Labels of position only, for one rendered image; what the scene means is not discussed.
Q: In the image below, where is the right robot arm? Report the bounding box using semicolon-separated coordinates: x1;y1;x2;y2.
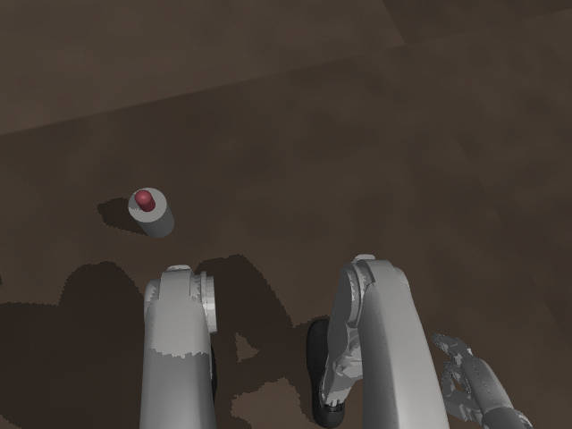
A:
482;408;534;429

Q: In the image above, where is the right robot hand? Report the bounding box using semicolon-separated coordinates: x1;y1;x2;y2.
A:
431;333;513;425

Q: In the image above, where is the bottle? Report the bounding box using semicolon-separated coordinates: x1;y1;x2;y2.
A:
128;188;174;238

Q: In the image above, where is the right robot foot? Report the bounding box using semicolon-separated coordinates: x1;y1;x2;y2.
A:
307;319;345;429

